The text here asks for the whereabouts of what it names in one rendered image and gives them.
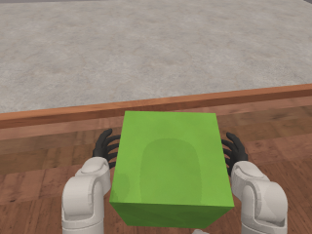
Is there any carton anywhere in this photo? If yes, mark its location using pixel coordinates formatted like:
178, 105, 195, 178
109, 110, 235, 229

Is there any robot right forearm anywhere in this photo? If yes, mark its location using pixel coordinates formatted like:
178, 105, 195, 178
230, 161, 289, 234

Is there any robot left forearm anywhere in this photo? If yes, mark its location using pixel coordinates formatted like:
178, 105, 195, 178
61, 157, 111, 234

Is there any right robot hand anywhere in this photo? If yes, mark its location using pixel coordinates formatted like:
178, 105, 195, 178
221, 132, 249, 177

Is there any left robot hand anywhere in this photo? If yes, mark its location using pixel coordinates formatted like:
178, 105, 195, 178
92, 129, 121, 170

